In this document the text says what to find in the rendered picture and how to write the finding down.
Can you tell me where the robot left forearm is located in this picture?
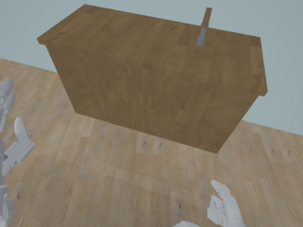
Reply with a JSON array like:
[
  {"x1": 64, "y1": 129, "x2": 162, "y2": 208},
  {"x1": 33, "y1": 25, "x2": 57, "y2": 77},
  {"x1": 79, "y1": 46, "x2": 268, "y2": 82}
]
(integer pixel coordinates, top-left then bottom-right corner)
[{"x1": 0, "y1": 184, "x2": 14, "y2": 227}]

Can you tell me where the counter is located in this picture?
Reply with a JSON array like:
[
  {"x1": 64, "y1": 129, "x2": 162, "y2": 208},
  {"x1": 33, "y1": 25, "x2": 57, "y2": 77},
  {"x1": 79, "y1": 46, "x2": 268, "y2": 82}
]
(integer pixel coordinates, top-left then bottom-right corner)
[{"x1": 37, "y1": 4, "x2": 268, "y2": 154}]

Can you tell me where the robot right hand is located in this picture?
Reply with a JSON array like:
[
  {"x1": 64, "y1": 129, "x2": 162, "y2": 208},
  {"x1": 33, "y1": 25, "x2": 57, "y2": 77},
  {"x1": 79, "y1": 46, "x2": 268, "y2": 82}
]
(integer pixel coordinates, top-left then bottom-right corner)
[{"x1": 207, "y1": 180, "x2": 244, "y2": 227}]

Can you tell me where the tap lever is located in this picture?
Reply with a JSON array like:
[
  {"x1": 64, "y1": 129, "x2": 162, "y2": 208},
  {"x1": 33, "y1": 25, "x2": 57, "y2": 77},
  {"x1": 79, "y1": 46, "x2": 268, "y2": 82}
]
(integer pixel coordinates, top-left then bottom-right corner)
[{"x1": 196, "y1": 27, "x2": 206, "y2": 47}]

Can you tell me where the robot left hand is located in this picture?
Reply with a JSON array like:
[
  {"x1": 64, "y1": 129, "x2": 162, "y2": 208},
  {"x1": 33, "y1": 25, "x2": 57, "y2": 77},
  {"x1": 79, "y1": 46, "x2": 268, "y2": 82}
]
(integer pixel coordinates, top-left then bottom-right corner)
[{"x1": 0, "y1": 78, "x2": 35, "y2": 185}]

